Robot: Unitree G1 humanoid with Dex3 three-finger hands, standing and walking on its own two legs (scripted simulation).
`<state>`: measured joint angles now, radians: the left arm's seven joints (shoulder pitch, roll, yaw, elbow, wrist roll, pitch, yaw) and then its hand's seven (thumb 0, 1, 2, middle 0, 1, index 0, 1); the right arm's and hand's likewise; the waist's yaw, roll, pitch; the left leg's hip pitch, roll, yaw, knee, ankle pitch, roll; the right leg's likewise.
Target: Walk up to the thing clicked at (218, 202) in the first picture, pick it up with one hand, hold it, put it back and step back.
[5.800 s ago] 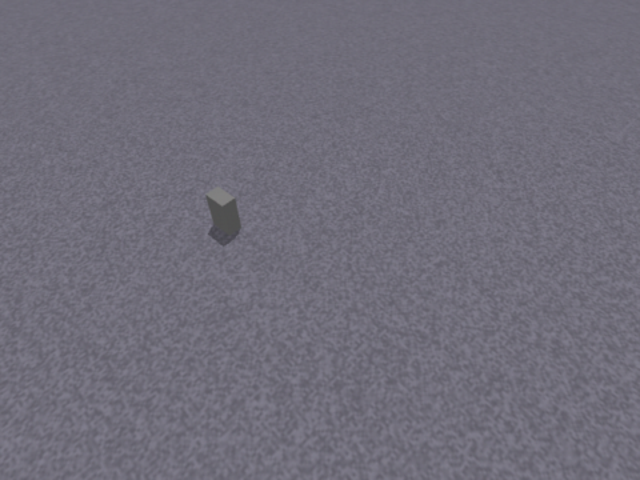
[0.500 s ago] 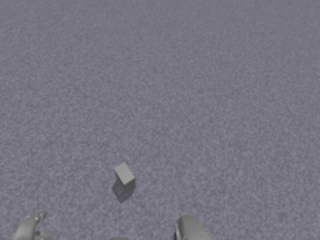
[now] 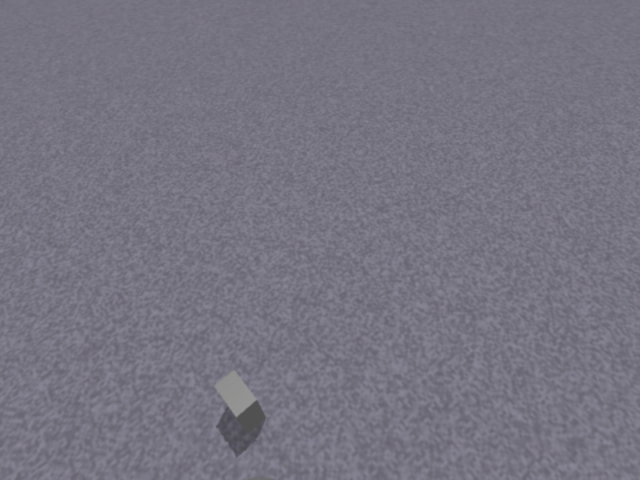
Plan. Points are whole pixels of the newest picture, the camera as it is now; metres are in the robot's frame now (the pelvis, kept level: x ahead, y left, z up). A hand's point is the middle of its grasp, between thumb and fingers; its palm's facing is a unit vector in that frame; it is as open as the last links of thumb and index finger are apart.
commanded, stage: walk up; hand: left
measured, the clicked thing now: (241, 402) +0.43 +0.25 -0.67
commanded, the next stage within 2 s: none
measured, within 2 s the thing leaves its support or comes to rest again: neither
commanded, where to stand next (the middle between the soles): +0.08 +0.02 m, yaw +1 degrees
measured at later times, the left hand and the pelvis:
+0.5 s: hand out of the picture +0.06 +0.32 -0.16, palm faces +0.03 -0.91 -0.42, open 7.3 cm; pelvis -0.02 +0.03 -0.01, yaw +2 degrees
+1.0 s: hand out of the picture +0.07 +0.27 -0.14, palm faces +0.03 -0.94 -0.34, open 7.3 cm; pelvis -0.01 +0.01 +0.01, yaw +2 degrees
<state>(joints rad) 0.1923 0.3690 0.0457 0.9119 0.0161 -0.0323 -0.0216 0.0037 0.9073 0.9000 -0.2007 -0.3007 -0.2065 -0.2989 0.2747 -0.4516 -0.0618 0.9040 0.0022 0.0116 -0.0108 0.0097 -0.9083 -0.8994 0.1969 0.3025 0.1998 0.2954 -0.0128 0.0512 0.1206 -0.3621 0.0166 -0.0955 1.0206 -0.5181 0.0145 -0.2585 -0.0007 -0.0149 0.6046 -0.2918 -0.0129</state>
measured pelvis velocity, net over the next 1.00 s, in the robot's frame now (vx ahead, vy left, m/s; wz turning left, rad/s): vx -0.01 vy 0.01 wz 0.03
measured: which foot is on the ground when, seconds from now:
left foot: up 0.00-0.28, down 0.30-1.00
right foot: down 0.00-0.32, up 0.34-0.56, down 0.58-1.00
